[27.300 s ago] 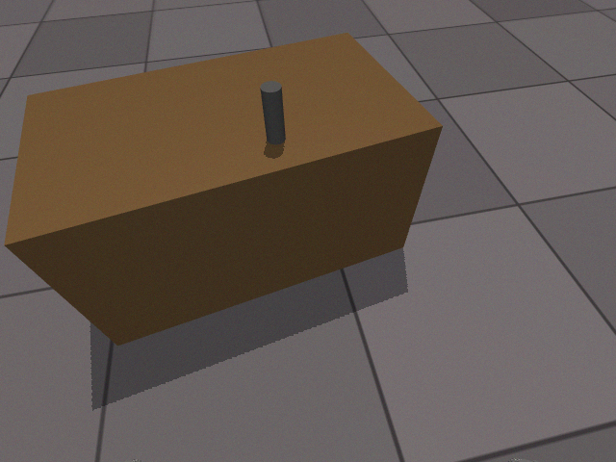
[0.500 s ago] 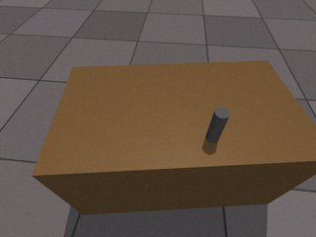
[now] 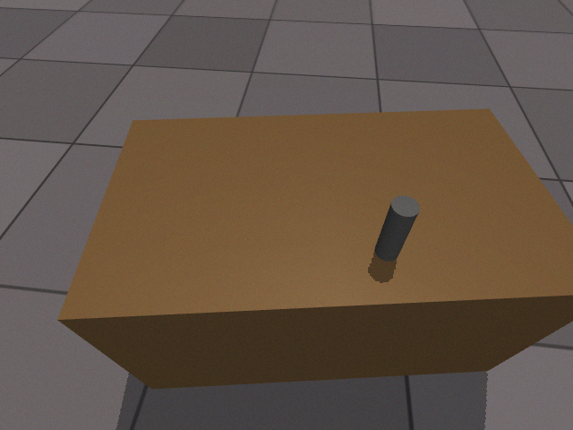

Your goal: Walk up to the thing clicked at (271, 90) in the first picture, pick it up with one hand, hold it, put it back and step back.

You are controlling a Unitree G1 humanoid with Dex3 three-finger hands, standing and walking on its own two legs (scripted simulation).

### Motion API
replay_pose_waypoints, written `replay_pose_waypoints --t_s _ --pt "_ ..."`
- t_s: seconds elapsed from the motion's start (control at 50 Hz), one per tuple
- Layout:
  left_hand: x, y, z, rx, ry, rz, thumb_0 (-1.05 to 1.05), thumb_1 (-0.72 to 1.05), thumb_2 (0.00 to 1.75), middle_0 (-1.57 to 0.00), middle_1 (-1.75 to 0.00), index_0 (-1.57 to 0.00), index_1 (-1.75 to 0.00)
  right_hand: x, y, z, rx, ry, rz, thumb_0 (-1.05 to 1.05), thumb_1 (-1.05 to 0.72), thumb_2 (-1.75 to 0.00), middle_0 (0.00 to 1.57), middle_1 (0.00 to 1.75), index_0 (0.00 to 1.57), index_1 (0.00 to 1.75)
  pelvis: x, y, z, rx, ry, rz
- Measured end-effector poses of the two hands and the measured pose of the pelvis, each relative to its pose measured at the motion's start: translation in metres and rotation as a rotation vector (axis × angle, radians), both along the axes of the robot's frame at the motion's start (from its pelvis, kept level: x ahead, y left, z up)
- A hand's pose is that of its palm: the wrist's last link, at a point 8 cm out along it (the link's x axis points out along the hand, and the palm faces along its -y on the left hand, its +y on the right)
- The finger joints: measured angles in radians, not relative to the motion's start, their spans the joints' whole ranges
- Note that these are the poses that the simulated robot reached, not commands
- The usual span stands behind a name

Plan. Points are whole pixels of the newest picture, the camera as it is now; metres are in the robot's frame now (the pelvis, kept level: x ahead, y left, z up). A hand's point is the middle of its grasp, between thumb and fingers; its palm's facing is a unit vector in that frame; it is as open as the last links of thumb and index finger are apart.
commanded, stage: stand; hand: right
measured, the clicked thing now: (395, 230) +0.48 -0.21 -0.10
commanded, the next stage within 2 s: step back in 0.82 s
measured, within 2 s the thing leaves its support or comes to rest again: neither
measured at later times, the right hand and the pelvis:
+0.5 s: hand out of the picture +0.08 -0.25 -0.16, palm faces -0.01 +0.94 -0.34, open 7.4 cm; pelvis +0.01 +0.00 +0.00, yaw +0 degrees
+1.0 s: hand out of the picture +0.08 -0.27 -0.17, palm faces -0.01 +0.93 -0.36, open 7.4 cm; pelvis -0.02 -0.01 -0.01, yaw +0 degrees
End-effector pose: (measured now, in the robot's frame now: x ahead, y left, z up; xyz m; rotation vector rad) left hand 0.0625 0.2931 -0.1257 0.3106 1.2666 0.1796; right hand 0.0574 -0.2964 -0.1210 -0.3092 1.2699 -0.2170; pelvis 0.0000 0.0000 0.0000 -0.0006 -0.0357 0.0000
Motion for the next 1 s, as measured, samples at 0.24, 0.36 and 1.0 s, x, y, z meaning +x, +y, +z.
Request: replay_pose_waypoints --t_s 0.24,0.36,1.0 --pt "0.003 0.0 0.001 0.005 0.001 0.001 0.0 0.9 0.9 -0.2 -0.3 -0.2 -0.3 0.007 0.001 -0.001 0.003 -0.003 0.004 0.0 -0.9 -0.9 0.2 0.3 0.2 0.3 0.004 -0.001 0.0 0.001 0.004 0.002" --pt "0.007 -0.001 0.002 0.004 -0.01 0.002 0.0 0.9 0.9 -0.2 -0.3 -0.2 -0.3 0.013 0.0 0.0 0.004 -0.014 0.009 0.0 -0.9 -0.9 0.2 0.3 0.2 0.3 0.006 -0.001 0.0 0.001 0.004 0.003" --pt "0.002 0.008 -0.002 0.053 -0.04 0.016 0.0 0.9 0.9 -0.2 -0.3 -0.2 -0.3 0.013 -0.018 -0.007 -0.011 -0.037 0.014 0.0 -0.9 -0.9 0.21 0.3 0.21 0.3 -0.024 -0.012 -0.012 0.008 0.009 0.004"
